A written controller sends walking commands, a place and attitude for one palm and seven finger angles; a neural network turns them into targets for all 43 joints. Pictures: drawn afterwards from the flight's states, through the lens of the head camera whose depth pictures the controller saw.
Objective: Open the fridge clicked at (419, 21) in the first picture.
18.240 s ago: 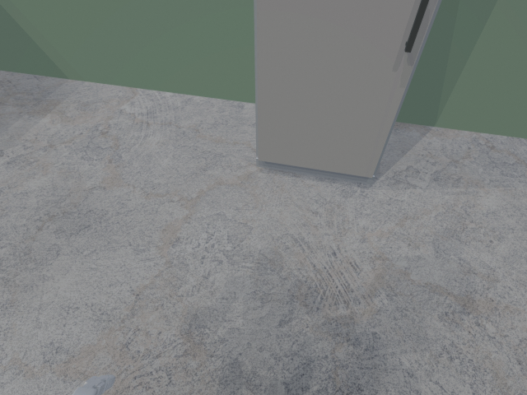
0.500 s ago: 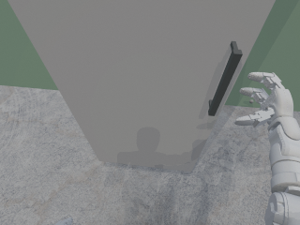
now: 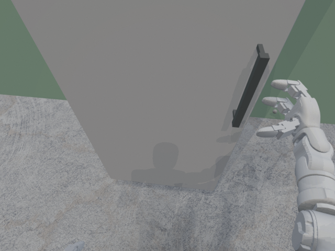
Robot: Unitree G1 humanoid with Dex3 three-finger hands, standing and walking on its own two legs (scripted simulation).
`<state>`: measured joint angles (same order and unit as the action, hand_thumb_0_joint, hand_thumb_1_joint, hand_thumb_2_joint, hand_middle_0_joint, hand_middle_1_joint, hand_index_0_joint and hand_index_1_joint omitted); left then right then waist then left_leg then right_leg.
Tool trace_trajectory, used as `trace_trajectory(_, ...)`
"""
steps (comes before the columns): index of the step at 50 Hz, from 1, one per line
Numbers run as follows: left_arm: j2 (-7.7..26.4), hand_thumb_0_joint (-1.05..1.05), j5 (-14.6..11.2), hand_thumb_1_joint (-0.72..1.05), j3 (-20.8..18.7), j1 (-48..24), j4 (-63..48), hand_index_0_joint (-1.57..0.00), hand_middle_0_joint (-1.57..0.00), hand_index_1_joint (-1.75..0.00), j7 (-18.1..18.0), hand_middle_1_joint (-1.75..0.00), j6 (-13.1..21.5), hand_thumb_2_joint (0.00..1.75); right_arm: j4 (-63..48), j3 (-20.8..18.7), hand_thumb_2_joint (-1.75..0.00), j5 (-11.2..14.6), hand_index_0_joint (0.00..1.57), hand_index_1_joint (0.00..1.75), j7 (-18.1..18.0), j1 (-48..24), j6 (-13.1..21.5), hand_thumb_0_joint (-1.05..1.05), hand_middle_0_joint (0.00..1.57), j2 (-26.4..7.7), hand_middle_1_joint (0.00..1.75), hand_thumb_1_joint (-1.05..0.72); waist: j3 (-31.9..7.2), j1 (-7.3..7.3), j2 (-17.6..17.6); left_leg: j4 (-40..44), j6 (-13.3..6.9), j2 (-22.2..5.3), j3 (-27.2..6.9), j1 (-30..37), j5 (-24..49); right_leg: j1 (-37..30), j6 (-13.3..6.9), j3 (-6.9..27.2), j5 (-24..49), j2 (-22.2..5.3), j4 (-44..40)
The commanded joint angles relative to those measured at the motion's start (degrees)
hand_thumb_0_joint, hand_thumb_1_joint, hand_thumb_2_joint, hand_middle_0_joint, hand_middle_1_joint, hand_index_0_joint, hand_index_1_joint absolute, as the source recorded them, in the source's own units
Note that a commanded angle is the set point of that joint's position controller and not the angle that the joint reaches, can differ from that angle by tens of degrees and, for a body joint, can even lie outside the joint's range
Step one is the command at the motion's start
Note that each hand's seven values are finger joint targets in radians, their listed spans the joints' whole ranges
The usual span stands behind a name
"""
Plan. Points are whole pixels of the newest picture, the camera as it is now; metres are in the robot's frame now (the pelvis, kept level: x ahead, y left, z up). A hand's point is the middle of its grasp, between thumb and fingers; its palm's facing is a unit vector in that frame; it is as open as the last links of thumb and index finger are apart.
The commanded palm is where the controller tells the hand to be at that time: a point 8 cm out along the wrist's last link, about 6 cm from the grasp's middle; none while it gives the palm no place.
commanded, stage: feel for the door with the fingertips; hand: right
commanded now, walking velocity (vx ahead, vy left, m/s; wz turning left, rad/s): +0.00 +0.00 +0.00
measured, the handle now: (246, 91) +0.50 -0.14 +0.12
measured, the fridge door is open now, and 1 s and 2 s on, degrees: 0 0 0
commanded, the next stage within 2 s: slide the fingers in behind the handle in 0.74 s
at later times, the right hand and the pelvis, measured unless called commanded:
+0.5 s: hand (260, 109) +0.43 -0.17 +0.12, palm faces +0.03 +1.00 +0.02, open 14.0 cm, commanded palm +0.41 -0.22 +0.12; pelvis +0.00 +0.01 +0.00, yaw +0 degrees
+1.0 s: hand (262, 103) +0.45 -0.17 +0.12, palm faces +0.03 +1.00 +0.01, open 13.5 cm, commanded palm +0.43 -0.21 +0.12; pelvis -0.01 +0.01 +0.00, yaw -1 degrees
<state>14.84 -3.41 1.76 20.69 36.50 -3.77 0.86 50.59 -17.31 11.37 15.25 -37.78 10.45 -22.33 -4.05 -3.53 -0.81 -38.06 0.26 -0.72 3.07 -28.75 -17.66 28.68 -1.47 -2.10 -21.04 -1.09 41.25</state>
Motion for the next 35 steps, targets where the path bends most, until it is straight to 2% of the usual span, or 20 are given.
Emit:
trace_trajectory(1,8.7,0.00,0.4,0.90,-3.4,1.5,-6.1,-0.20,-0.20,-0.30,-0.4,-0.30,2.6,0.90,-15.6,-1.3,-0.30,-0.1,0.30,1.20,-1.6,-28.1,5.2,0.00,0.30,-12.2,1.20,0.50,-19.3,-1.10,-3.5,3.0,-1.7,1.8,-0.9,5.9,14.7,-11.1,0.5,3.4,17.4,-0.1,-5.6)
trace_trajectory(4,8.5,0.00,0.5,0.90,-3.5,1.4,-6.0,-0.20,-0.20,-0.30,0.0,-0.30,3.0,0.90,-17.0,-0.6,-0.30,-0.2,0.30,1.20,-2.5,-27.4,6.1,0.00,0.30,-10.7,1.20,0.50,-20.7,-0.93,-4.6,2.7,-1.8,2.0,-0.9,5.7,15.1,-12.9,0.7,3.6,18.7,-0.3,-5.3)
trace_trajectory(6,8.5,0.00,0.5,0.90,-3.5,1.4,-5.7,-0.20,-0.20,-0.30,0.0,-0.30,3.1,0.90,-14.6,-0.1,-0.30,-0.2,0.30,1.20,-3.0,-26.1,5.6,0.00,0.30,-9.6,1.20,0.50,-19.1,-0.97,-3.5,3.0,-1.7,2.0,-0.8,5.5,14.5,-11.4,0.6,3.4,17.2,-0.2,-5.4)
trace_trajectory(7,8.6,0.00,0.5,0.90,-3.4,1.5,-5.3,-0.20,-0.20,-0.30,0.0,-0.30,3.1,0.90,-13.7,-0.5,-0.30,-0.1,0.30,1.20,-3.2,-27.4,5.4,0.00,0.30,-10.0,1.20,0.50,-17.9,-1.32,-1.9,3.2,-1.6,2.0,-0.8,5.6,13.7,-10.2,0.5,3.5,15.7,-0.1,-5.6)
trace_trajectory(10,8.8,0.00,0.5,0.90,-3.4,1.5,-5.9,-0.20,-0.20,-0.30,0.1,-0.30,2.8,0.90,-11.8,-3.2,-0.30,-0.5,0.30,1.20,-3.8,-24.3,4.4,0.00,0.30,-12.5,1.20,0.50,-18.0,-0.10,0.2,3.2,-1.5,1.8,-1.3,8.8,15.1,-6.9,0.1,2.6,14.7,0.3,-6.0)
trace_trajectory(14,8.3,0.00,0.6,0.90,-3.5,1.2,-6.7,-0.20,-0.20,-0.30,0.5,-0.30,2.9,0.90,-15.0,-1.9,-0.30,-1.1,0.30,1.20,-4.4,-23.9,5.1,0.00,0.30,-11.0,1.20,0.50,-19.6,0.13,-1.9,3.0,-1.6,1.8,-1.5,9.4,16.6,-8.1,0.1,2.0,16.1,0.3,-5.6)
trace_trajectory(15,8.2,0.00,0.5,0.90,-3.5,1.0,-6.6,-0.20,-0.20,-0.30,0.5,-0.30,2.9,0.90,-15.4,-0.9,-0.30,-0.9,0.30,1.20,-4.5,-24.0,5.2,0.00,0.30,-9.9,1.20,0.50,-19.2,-0.26,-2.3,3.2,-1.5,1.9,-1.6,8.9,16.4,-8.3,0.1,1.9,15.7,0.3,-5.6)
trace_trajectory(16,8.2,0.00,0.6,0.90,-3.6,1.2,-6.5,-0.20,-0.20,-0.30,0.5,-0.30,2.9,0.90,-15.1,-1.6,-0.30,-0.6,0.30,1.20,-4.7,-24.2,5.4,0.00,0.30,-10.3,1.20,0.50,-19.1,-0.34,-0.8,3.3,-1.4,1.9,-1.7,9.2,16.6,-8.0,0.0,1.9,15.6,0.3,-5.5)
trace_trajectory(17,8.1,0.00,0.5,0.90,-3.5,1.1,-6.4,-0.20,-0.20,-0.30,0.5,-0.30,2.9,0.90,-15.4,-0.4,-0.30,-0.7,0.30,1.20,-4.6,-24.9,5.5,0.00,0.30,-9.3,1.20,0.50,-18.4,-0.56,-1.7,3.3,-1.5,1.9,-1.7,9.1,16.3,-7.8,0.1,1.9,15.2,0.3,-5.7)
trace_trajectory(18,8.0,0.00,0.5,0.90,-3.6,1.2,-6.4,-0.20,-0.20,-0.30,0.6,-0.30,2.9,0.90,-15.7,0.8,-0.30,-0.5,0.30,1.20,-4.7,-25.6,5.7,0.00,0.30,-7.8,1.20,0.50,-18.1,-1.22,-0.6,3.5,-1.5,1.9,-1.6,9.2,16.4,-7.9,-0.1,1.9,15.1,0.3,-5.4)
trace_trajectory(20,8.4,0.00,0.5,0.90,-3.7,1.2,-6.1,-0.20,-0.20,-0.30,0.4,-0.30,2.9,0.90,-15.9,-1.4,-0.30,-0.7,0.30,1.20,-4.9,-26.1,5.8,0.00,0.30,-10.6,1.20,0.50,-19.2,-0.77,-0.7,3.4,-1.3,1.9,-2.0,9.9,16.8,-7.7,-0.1,1.8,14.9,0.4,-5.5)
trace_trajectory(21,8.2,0.00,0.5,0.90,-3.8,1.2,-5.9,-0.20,-0.20,-0.30,0.4,-0.30,2.8,0.90,-15.9,-1.8,-0.30,-0.8,0.30,1.20,-5.0,-26.1,5.8,0.00,0.30,-10.9,1.20,0.50,-19.7,-0.66,-1.1,3.4,-1.3,1.8,-1.9,10.0,17.1,-8.2,-0.1,1.7,15.2,0.4,-5.6)
trace_trajectory(23,8.3,0.00,0.5,0.90,-3.6,1.5,-5.5,-0.20,-0.20,-0.30,0.3,-0.30,2.7,0.90,-14.0,-0.8,-0.30,-1.1,0.30,1.20,-5.2,-27.0,5.5,0.00,0.30,-10.4,1.20,0.50,-17.6,-1.32,-0.1,3.7,-1.3,1.7,-2.0,9.6,16.1,-7.0,-0.2,1.8,14.1,0.4,-5.5)
trace_trajectory(26,8.2,0.00,0.5,0.90,-3.4,1.4,-5.0,-0.20,-0.20,-0.30,0.2,-0.30,2.7,0.90,-11.7,0.1,-0.30,-1.7,0.30,1.20,-5.2,-30.1,5.4,0.00,0.30,-9.8,1.20,0.50,-16.6,-2.02,-1.5,4.0,-1.2,1.7,-2.1,7.6,14.6,-7.0,-0.2,1.9,12.6,0.6,-5.5)
trace_trajectory(28,8.5,0.00,0.7,0.90,-3.4,1.8,-5.0,-0.20,-0.20,-0.30,0.2,-0.30,2.6,0.90,-10.3,-1.0,-0.30,-1.6,0.30,1.20,-5.0,-30.0,5.7,0.00,0.30,-11.4,1.20,0.50,-17.3,-1.63,0.2,4.1,-1.2,1.5,-2.3,9.1,14.1,-5.9,-0.3,1.9,11.8,0.7,-5.5)
trace_trajectory(30,8.6,0.00,0.6,0.90,-3.2,1.8,-4.7,-0.20,-0.20,-0.30,0.0,-0.30,2.6,0.90,-8.4,-2.1,-0.30,-1.6,0.30,1.20,-4.6,-31.7,6.0,0.00,0.30,-12.8,1.20,0.50,-17.7,-1.78,-0.3,3.9,-1.1,1.5,-2.5,9.1,14.1,-5.3,-0.3,1.9,11.3,0.7,-5.5)
trace_trajectory(32,8.4,0.00,0.6,0.90,-3.2,2.1,-4.5,-0.20,-0.20,-0.30,0.1,-0.30,2.7,0.90,-7.4,-0.5,-0.30,-1.6,0.30,1.20,-4.2,-33.8,6.4,0.00,0.30,-11.3,1.20,0.50,-17.5,-2.39,-1.6,3.8,-1.1,1.5,-2.6,7.8,14.2,-5.8,-0.3,1.8,11.4,0.8,-5.1)
trace_trajectory(33,8.5,0.00,0.7,0.90,-3.3,2.7,-4.4,-0.20,-0.20,-0.30,0.1,-0.30,2.7,0.90,-5.9,-0.8,-0.30,-1.6,0.30,1.20,-4.0,-33.1,6.6,0.00,0.30,-11.5,1.20,0.50,-17.5,-2.42,0.0,3.6,-1.2,1.5,-2.4,8.3,14.3,-5.1,-0.4,1.9,11.8,0.7,-4.8)
trace_trajectory(34,8.7,0.00,0.7,0.90,-3.2,2.7,-4.3,-0.20,-0.20,-0.30,0.1,-0.30,2.7,0.90,-6.0,-1.5,-0.30,-1.9,0.30,1.20,-3.8,-33.8,6.9,0.00,0.30,-12.8,1.20,0.50,-18.7,-2.21,-1.2,3.2,-1.2,1.5,-2.6,8.2,14.7,-5.3,-0.2,2.0,12.0,0.7,-4.8)
trace_trajectory(35,8.7,0.00,0.6,0.90,-3.3,2.7,-4.4,-0.20,-0.20,-0.30,0.2,-0.30,2.6,0.90,-5.4,-0.8,-0.30,-1.9,0.30,1.20,-3.6,-33.7,7.0,0.00,0.30,-12.0,1.20,0.50,-18.9,-2.35,-2.2,3.2,-1.3,1.6,-2.6,7.6,14.6,-5.7,-0.2,1.9,12.1,0.8,-4.7)
